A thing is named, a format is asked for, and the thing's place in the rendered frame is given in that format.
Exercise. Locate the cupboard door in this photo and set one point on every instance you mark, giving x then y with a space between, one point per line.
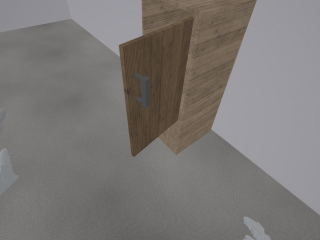
162 56

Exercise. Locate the left robot hand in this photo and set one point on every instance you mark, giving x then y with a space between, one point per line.
7 177

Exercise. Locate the right robot hand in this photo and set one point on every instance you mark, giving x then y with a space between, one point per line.
256 229

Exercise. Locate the handle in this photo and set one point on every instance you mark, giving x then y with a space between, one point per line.
145 90

